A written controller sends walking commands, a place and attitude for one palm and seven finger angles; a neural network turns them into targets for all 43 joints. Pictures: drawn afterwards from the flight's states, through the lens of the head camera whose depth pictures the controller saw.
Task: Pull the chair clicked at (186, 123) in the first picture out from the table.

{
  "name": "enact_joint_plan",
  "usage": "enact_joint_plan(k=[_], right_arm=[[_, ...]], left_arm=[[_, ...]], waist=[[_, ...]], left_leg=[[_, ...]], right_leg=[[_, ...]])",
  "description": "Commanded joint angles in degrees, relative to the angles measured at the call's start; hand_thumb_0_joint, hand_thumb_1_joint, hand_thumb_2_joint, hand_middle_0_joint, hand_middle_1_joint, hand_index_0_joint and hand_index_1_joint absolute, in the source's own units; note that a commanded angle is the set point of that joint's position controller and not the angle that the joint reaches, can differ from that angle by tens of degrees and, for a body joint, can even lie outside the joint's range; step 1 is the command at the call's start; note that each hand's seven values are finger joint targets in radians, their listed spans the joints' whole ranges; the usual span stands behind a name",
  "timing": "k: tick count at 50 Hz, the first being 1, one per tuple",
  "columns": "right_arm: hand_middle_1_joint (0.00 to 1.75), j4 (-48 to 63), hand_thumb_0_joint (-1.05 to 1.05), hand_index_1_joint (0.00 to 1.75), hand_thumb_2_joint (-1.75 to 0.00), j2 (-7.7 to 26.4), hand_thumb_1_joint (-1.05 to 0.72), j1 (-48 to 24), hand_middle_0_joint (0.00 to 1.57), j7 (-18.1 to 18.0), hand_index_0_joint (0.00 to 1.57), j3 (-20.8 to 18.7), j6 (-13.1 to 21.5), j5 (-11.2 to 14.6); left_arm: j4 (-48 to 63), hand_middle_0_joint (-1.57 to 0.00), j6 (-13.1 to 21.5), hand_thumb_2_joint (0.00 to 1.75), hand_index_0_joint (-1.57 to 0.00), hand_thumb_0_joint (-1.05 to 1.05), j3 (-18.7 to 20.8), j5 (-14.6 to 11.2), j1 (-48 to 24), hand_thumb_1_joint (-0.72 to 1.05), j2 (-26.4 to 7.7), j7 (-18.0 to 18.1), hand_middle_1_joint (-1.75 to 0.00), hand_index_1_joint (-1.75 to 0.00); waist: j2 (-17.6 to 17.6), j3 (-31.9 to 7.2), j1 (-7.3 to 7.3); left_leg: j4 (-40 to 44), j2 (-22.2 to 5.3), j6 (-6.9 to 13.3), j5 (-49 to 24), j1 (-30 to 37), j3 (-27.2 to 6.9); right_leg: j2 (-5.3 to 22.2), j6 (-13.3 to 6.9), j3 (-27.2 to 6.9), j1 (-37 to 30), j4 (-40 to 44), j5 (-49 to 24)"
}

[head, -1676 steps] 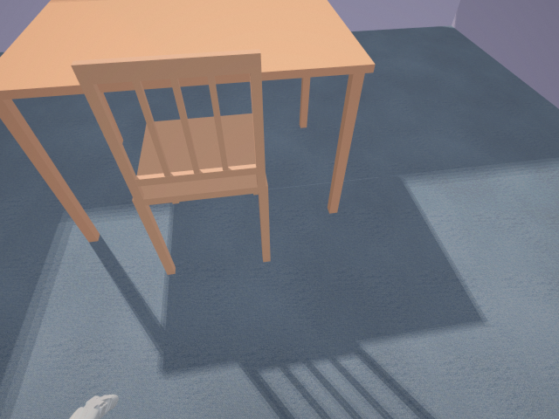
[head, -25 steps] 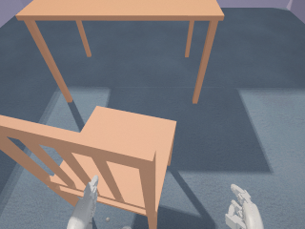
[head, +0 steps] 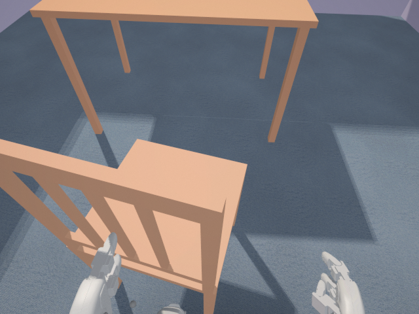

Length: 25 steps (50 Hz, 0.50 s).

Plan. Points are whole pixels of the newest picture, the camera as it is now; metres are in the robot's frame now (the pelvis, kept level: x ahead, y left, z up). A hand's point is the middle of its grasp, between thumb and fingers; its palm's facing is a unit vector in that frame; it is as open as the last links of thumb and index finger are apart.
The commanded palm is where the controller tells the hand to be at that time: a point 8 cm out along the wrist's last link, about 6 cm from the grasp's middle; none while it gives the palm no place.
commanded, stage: draw the hand back to the body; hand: left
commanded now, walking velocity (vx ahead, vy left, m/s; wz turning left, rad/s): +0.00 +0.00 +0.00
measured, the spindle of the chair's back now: (114, 227) +0.28 +0.21 +0.00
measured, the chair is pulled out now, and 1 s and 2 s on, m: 0.71 0.71 0.71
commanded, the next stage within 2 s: step back with the hand held close in 1.44 s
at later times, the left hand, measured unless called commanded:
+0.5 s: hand (73, 270) +0.17 +0.20 +0.12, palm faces +0.17 -0.94 -0.31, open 16.7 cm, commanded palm +0.13 +0.25 +0.14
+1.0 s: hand (5, 200) +0.22 +0.25 +0.22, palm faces +0.41 -0.81 -0.43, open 10.3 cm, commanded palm +0.17 +0.30 +0.24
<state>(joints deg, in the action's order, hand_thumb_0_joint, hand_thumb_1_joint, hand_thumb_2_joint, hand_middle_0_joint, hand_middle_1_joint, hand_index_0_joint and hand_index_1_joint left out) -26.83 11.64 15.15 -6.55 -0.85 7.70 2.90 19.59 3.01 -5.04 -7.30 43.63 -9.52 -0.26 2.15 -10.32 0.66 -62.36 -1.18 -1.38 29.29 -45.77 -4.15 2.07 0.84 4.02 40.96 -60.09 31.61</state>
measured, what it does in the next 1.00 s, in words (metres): rises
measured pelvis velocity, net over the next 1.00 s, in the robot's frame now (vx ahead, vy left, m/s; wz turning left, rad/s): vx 0.03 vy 0.00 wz -0.02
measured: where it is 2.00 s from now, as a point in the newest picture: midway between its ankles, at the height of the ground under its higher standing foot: outside the picture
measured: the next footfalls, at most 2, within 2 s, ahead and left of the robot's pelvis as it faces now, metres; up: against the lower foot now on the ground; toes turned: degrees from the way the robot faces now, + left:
none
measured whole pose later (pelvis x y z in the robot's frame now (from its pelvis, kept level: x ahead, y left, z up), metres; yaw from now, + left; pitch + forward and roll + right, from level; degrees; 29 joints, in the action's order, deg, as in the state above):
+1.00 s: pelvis +0.03 +0.00 +0.07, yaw -1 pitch -2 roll +0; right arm -35.2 12.1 11.3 -7.2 1.8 6.4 2.2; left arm 26.5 -0.3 16.3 -3.5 30.5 -20.6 8.8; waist 3.8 -0.8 -3.4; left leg -31.5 -1.0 -0.7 18.6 -10.7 -1.1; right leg 2.3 1.5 2.3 7.0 -29.1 19.7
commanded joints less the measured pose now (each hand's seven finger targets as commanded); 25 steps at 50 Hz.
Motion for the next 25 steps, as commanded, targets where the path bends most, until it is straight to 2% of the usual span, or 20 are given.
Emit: enact_joint_plan(k=[1, 4, 5, 6, 7, 9, 10, 12, 14, 15, 18, 19, 20, 21, 22, 24, 25], right_arm=[[0.3, 7.5, 0.0, 0.3, -0.9, 4.9, -0.9, -5.4, 0.2, 0.8, 0.2, -3.1, 3.8, 0.1], [0.3, 6.2, 0.0, 0.3, -0.9, 4.7, -0.9, -7.1, 0.2, 2.3, 0.2, -3.4, 3.6, 0.0], [0.3, 6.0, 0.0, 0.3, -0.9, 4.7, -0.9, -7.5, 0.2, 2.7, 0.2, -3.6, 3.6, 0.0], [0.3, 6.3, 0.0, 0.3, -0.9, 5.0, -0.9, -7.9, 0.2, 2.8, 0.2, -4.1, 3.1, 0.1], [0.3, 7.4, 0.0, 0.3, -0.9, 5.0, -0.9, -8.4, 0.2, 2.9, 0.2, -4.0, 2.6, 0.4], [0.3, 9.0, 0.0, 0.3, -0.9, 5.2, -0.9, -9.3, 0.2, 2.3, 0.2, -3.9, 1.8, 0.9], [0.3, 9.6, 0.0, 0.3, -0.9, 5.2, -0.9, -8.9, 0.2, 1.8, 0.2, -3.7, 1.7, 1.1], [0.3, 9.4, 0.0, 0.3, -0.9, 4.6, -0.9, -8.4, 0.2, 1.0, 0.2, -3.0, 1.7, 1.4], [0.3, 8.5, 0.0, 0.3, -0.9, 4.5, -0.9, -8.1, 0.2, 0.2, 0.2, -2.7, 2.0, 1.6], [0.3, 8.1, 0.0, 0.3, -0.9, 4.3, -0.9, -7.8, 0.2, 0.0, 0.2, -2.6, 2.4, 1.7], [0.3, 6.9, 0.0, 0.3, -0.9, 5.0, -0.9, -7.8, 0.2, -0.2, 0.2, -2.2, 3.5, 1.9], [0.3, 7.5, 0.0, 0.3, -0.9, 4.6, -0.9, -7.5, 0.2, -1.9, 0.2, -2.0, 1.0, 0.9], [0.3, 9.5, 0.0, 0.3, -0.9, 3.9, -0.9, -7.2, 0.2, -2.1, 0.2, -0.6, 0.3, 0.5], [0.3, 8.6, 0.0, 0.3, -0.9, 3.8, -0.9, -7.2, 0.2, -2.3, 0.2, -0.8, -0.3, 0.6], [0.3, 8.2, 0.0, 0.3, -0.9, 3.9, -0.9, -7.5, 0.2, -2.3, 0.2, -0.5, -1.0, 0.4], [0.3, 7.5, 0.0, 0.3, -0.9, 4.2, -0.9, -8.4, 0.2, -2.7, 0.2, -0.2, -1.9, 0.3], [0.3, 7.8, 0.0, 0.3, -0.9, 4.4, -0.9, -8.7, 0.2, -2.7, 0.2, 0.3, -1.8, 0.1]], left_arm=[[15.2, 0.0, 13.6, 0.2, 0.0, 0.0, 4.5, -2.0, 2.9, -0.55, -2.9, -1.1, 0.0, 0.0], [11.9, 0.0, 19.8, 0.2, 0.0, 0.0, 3.6, -1.9, 1.6, -0.55, -2.3, -3.5, 0.0, 0.0], [11.2, 0.0, 21.9, 0.2, 0.0, 0.0, 4.6, -2.2, 1.0, -0.55, -3.2, -4.7, 0.0, 0.0], [9.7, 0.0, 22.2, 0.2, 0.0, 0.0, 6.5, -2.4, 3.7, -0.55, -4.2, -5.6, 0.0, 0.0], [10.2, 0.0, 21.4, 0.2, 0.0, 0.0, 6.6, -2.5, 5.3, -0.55, -4.6, -6.6, 0.0, 0.0], [14.1, 0.0, 19.0, 0.2, 0.0, 0.0, 9.3, -3.5, 4.6, -0.55, -7.2, -7.1, 0.0, 0.0], [17.9, 0.0, 18.4, 0.2, 0.0, 0.0, 10.7, -4.4, 2.6, -0.55, -8.5, -6.9, 0.0, 0.0], [21.6, 0.0, 17.1, 0.2, 0.0, 0.0, 12.6, -5.9, 0.3, -0.55, -9.4, -6.0, 0.0, 0.0], [22.0, -0.01, 16.3, 0.22, -0.01, 0.0, 14.5, -6.9, -1.3, -0.51, -10.1, -5.1, -0.01, -0.01], [21.6, -0.01, 16.1, 0.24, -0.01, 0.0, 13.9, -7.4, -1.1, -0.48, -8.8, -5.1, -0.02, -0.02], [17.8, -0.02, 14.5, 0.29, -0.02, 0.0, 13.9, -8.2, -1.9, -0.37, -8.0, -6.4, -0.04, -0.04], [13.9, -0.03, 7.0, 0.31, -0.03, 0.0, 18.5, 1.9, 2.5, -0.33, -19.7, 1.2, -0.05, -0.05], [19.7, -0.04, 4.2, 0.32, -0.04, 0.0, 12.6, 2.6, 0.9, -0.3, -11.8, 3.5, -0.05, -0.05], [17.2, -0.04, 2.4, 0.34, -0.04, 0.0, 13.2, 2.9, 0.4, -0.26, -11.7, 4.9, -0.06, -0.06], [16.6, -0.04, 1.2, 0.36, -0.04, 0.0, 12.8, 3.4, 0.3, -0.22, -10.6, 5.9, -0.07, -0.07], [16.4, -0.05, -0.6, 0.39, -0.05, 0.0, 15.6, 4.3, -0.7, -0.15, -13.7, 7.6, -0.08, -0.08], [18.4, -0.06, -0.8, 0.41, -0.06, 0.0, 15.4, 4.3, -2.2, -0.12, -14.1, 8.2, -0.09, -0.09]], waist=[[0.9, -6.1, -0.55], [-1.1, -3.2, -0.17], [-2.0, -3.4, -0.13], [-2.3, -4.6, -0.86], [-1.7, -4.9, -1.19], [-0.7, -6.5, -1.87], [0.2, -8.1, -1.62], [1.4, -8.2, -1.51], [0.4, -7.1, -1.3], [-0.2, -5.9, -0.84], [-2.1, -2.9, -0.04], [-1.3, -4.3, -5.01], [0.3, -1.0, -2.32], [-1.4, 0.9, -2.09], [0.2, 2.5, -2.17], [-1.2, 3.1, -2.79], [-0.3, 3.2, -2.69]], left_leg=[[7.9, 1.1, 2.3, -17.6, 8.9, 1.7], [6.3, 0.7, 2.2, -16.2, 4.9, 1.2], [5.6, 0.6, 2.2, -15.4, 3.9, 1.2], [6.1, 0.5, 2.2, -14.4, 4.3, 1.5], [6.8, 0.6, 2.3, -13.7, 4.8, 1.9], [8.3, 0.7, 2.6, -12.4, 6.5, 2.2], [8.9, 0.8, 2.8, -12.2, 8.0, 2.2], [10.1, 0.7, 2.9, -12.8, 10.0, 1.8], [10.8, 0.6, 3.0, -14.0, 11.1, 1.3], [11.2, 0.5, 2.9, -14.2, 11.9, 1.2], [12.6, 0.3, 2.8, -13.8, 12.8, 0.8], [15.6, -1.8, 2.4, -14.4, 14.5, 0.9], [16.8, -1.2, 2.6, -14.8, 16.2, 1.5], [17.2, -1.4, 2.4, -14.5, 16.5, 1.3], [18.0, -1.3, 2.5, -14.7, 17.6, 1.7], [19.7, -1.5, 2.6, -16.4, 19.7, 1.6], [21.0, -1.4, 2.6, -16.7, 21.1, 1.4]], right_leg=[[-1.8, -1.7, 1.8, -0.8, 7.9, -15.2], [-1.9, -1.6, 1.5, 1.7, 6.4, -14.3], [-1.8, -1.5, 1.2, 2.0, 5.8, -14.0], [-1.7, -1.5, 1.0, 0.7, 6.2, -13.3], [-1.6, -1.5, 0.6, -0.8, 6.9, -12.9], [-1.5, -1.5, 0.2, -3.6, 8.3, -11.5], [-1.4, -1.4, 0.0, -4.6, 8.9, -11.2], [-1.5, -1.4, 0.5, -5.5, 10.0, -11.4], [-1.8, -1.4, 0.7, -6.2, 11.4, -12.3], [-1.8, -1.3, 1.1, -6.0, 12.0, -12.7], [-1.8, -0.9, 1.3, -6.5, 14.2, -13.0], [0.2, -2.8, -2.2, -11.0, 17.5, -13.4], [0.9, -2.4, -1.2, -11.3, 18.7, -14.9], [1.0, -2.3, -0.9, -11.6, 19.7, -15.1], [1.0, -2.4, -0.7, -12.6, 20.5, -15.4], [0.9, -2.4, -0.3, -15.0, 22.7, -16.8], [1.0, -2.5, -0.2, -16.2, 23.3, -17.4]])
